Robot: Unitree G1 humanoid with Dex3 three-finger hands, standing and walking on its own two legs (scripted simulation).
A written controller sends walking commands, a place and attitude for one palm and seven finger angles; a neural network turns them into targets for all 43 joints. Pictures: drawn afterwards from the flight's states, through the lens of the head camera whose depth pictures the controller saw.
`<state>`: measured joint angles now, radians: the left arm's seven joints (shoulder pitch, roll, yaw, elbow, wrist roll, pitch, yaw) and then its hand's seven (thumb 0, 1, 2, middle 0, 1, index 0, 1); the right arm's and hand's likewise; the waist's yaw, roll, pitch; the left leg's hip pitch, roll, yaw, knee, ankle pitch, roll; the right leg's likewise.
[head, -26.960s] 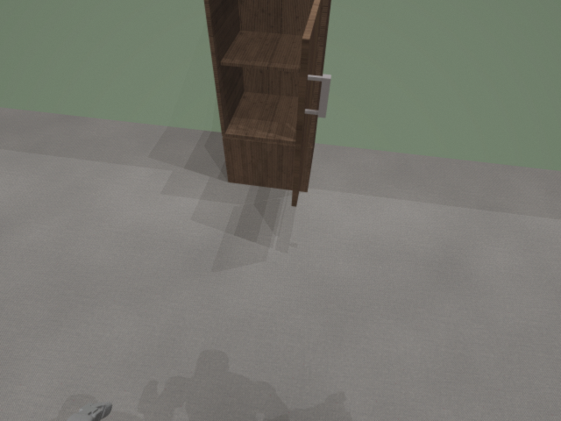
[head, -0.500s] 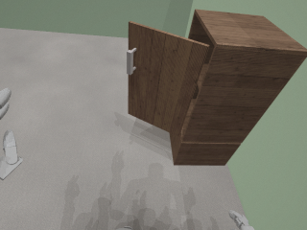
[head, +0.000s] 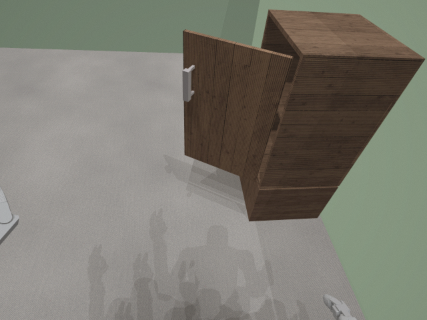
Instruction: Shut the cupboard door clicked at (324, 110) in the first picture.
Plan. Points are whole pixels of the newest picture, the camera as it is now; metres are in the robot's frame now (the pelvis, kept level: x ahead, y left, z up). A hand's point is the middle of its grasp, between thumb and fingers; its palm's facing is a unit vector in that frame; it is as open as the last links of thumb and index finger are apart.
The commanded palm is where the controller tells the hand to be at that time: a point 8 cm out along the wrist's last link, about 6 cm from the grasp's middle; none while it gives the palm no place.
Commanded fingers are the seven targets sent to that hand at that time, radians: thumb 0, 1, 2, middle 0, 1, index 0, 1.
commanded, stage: stop stepping back and stand still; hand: left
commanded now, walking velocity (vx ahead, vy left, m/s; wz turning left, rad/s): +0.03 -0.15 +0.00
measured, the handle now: (189, 83) +0.91 +0.12 -0.02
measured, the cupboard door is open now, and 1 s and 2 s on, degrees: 60 60 60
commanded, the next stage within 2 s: let the arm hang, fingers relaxed in 0.10 s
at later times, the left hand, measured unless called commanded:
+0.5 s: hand out of the picture +0.09 +0.15 -0.16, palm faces +0.09 -0.99 -0.13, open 7.1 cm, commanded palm none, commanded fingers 0.00 0.90 0.90 -0.20 -0.30 -0.20 -0.30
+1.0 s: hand out of the picture -0.04 +0.15 -0.16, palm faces +0.06 -0.98 -0.17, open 7.3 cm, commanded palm none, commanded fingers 0.00 0.90 0.90 -0.20 -0.30 -0.20 -0.30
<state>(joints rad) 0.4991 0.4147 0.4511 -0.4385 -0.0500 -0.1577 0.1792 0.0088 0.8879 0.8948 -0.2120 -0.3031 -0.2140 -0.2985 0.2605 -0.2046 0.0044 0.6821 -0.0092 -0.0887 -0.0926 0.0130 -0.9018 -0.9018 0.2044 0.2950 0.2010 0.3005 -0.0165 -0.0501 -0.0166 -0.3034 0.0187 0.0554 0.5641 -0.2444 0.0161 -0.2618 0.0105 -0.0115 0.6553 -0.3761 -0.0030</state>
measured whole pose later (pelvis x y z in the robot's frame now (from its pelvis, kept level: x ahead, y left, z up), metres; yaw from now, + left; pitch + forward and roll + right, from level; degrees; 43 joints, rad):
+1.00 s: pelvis +0.00 -0.01 +0.01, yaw +1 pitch -2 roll +0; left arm 0.35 0.12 0.00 1.15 0.01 0.00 0.03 0.00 0.91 0.89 -0.20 -0.30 -0.20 -0.30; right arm 0.33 -0.11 0.01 1.14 -0.02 0.02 -0.03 0.00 -0.91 -0.90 0.20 0.29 0.20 0.30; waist -0.01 0.02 0.03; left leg -0.21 0.02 0.04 0.41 -0.16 0.00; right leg -0.13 0.03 -0.06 0.41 -0.24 -0.04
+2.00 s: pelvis +0.02 +0.00 +0.01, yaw +1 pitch -2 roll +0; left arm 0.31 0.12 0.01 1.14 0.02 -0.01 0.03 0.00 0.91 0.89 -0.20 -0.30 -0.20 -0.30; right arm 0.29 -0.13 0.01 1.13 -0.02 0.00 -0.04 0.00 -0.91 -0.90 0.20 0.29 0.20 0.30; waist -0.01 0.00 0.04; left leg -0.19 0.00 0.06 0.39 -0.18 0.02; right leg -0.11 0.00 -0.05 0.40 -0.26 -0.02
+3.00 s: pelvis +0.02 -0.03 -0.01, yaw +37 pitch +0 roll +2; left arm 0.25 0.23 0.06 0.86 0.03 0.02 0.01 0.00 0.90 0.89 -0.21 -0.30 -0.21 -0.30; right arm 0.16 -0.26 -0.06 0.88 -0.02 0.06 0.03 0.01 -0.91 -0.90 0.20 0.29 0.20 0.30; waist -0.02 -0.03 0.13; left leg -0.32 0.01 0.05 0.60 -0.27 -0.02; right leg -0.23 -0.15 -0.15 0.68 -0.43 0.05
